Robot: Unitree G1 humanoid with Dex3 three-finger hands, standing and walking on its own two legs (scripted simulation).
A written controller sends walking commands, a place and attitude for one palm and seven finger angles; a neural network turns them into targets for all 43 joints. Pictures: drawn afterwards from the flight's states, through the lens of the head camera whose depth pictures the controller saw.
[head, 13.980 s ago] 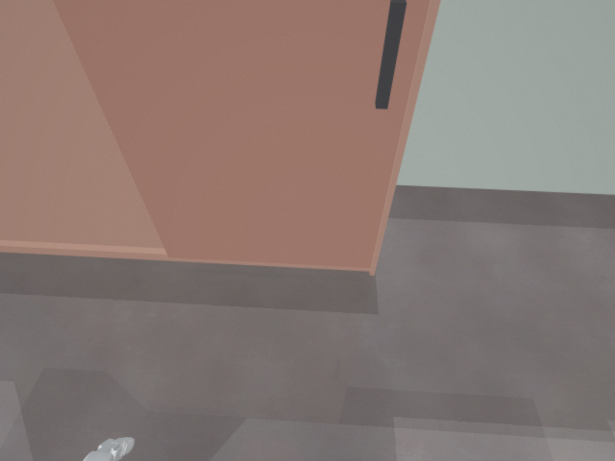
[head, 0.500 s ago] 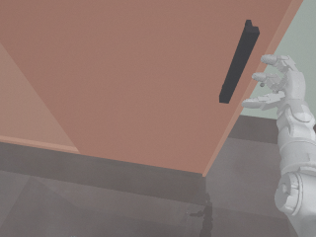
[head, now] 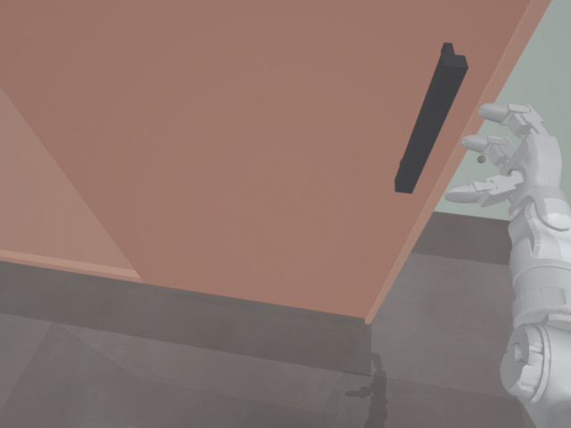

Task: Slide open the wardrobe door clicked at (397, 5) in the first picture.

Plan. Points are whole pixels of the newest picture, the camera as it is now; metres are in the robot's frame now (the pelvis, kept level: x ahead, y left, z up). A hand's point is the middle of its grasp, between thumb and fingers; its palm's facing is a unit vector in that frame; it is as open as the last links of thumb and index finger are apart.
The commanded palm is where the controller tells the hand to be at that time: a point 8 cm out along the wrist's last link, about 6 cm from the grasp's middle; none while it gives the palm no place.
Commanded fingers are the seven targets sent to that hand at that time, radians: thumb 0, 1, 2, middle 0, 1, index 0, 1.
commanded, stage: move the hooked fingers beside the handle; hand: right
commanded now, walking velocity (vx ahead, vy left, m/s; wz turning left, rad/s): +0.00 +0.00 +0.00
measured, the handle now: (423, 125) +0.54 -0.12 +0.14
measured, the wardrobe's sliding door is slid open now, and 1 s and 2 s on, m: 0.00 0.00 0.00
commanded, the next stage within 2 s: feel for the door with the fingertips in 0.38 s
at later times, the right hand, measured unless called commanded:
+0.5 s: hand (481, 162) +0.46 -0.19 +0.15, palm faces +0.02 +1.00 +0.02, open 14.0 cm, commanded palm +0.44 -0.23 +0.15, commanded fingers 0.00 0.50 -0.30 0.30 1.20 0.30 1.20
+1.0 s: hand (449, 156) +0.47 -0.15 +0.14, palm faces +0.02 +1.00 +0.01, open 14.0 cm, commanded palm +0.44 -0.20 +0.15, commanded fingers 0.00 0.50 -0.30 0.30 1.20 0.30 1.20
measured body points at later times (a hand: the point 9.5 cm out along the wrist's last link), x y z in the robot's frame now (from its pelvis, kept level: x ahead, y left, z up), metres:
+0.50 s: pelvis -0.01 +0.00 +0.00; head +0.04 -0.01 +0.45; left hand +0.05 +0.26 -0.11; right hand +0.46 -0.24 +0.15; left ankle -0.03 +0.12 -0.72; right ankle +0.00 -0.11 -0.72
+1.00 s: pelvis +0.00 +0.00 +0.00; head +0.04 +0.00 +0.45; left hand +0.03 +0.26 -0.12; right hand +0.46 -0.20 +0.15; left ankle -0.03 +0.12 -0.72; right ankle +0.00 -0.11 -0.72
